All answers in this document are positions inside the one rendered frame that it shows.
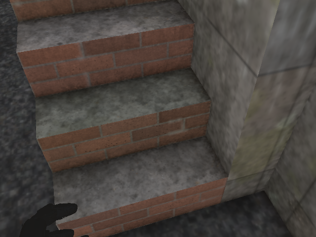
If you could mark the robot left hand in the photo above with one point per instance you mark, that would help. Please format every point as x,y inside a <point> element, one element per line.
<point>36,225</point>

